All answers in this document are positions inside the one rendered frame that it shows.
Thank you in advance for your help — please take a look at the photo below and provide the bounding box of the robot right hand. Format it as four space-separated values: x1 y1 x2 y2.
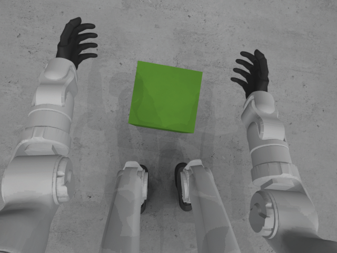
231 49 269 99

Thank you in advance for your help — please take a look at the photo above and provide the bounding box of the robot left upper arm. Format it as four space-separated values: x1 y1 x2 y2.
0 154 75 253

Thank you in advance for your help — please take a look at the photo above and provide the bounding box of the robot left hand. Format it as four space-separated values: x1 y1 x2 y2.
56 17 98 70

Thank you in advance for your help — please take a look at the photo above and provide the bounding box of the left robot forearm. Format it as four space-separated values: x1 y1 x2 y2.
1 57 78 203

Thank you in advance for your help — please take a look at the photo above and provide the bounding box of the robot left foot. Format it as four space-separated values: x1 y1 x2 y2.
140 164 148 214

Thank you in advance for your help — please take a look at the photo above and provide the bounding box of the right robot forearm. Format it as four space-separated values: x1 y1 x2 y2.
241 91 319 226

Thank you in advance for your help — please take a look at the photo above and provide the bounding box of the robot right upper arm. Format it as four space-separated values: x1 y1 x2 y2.
249 189 337 253

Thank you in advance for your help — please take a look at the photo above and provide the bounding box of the robot left shin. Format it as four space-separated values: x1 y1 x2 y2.
115 161 144 205

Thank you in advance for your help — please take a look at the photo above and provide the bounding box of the carton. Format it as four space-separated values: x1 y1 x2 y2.
128 61 203 133

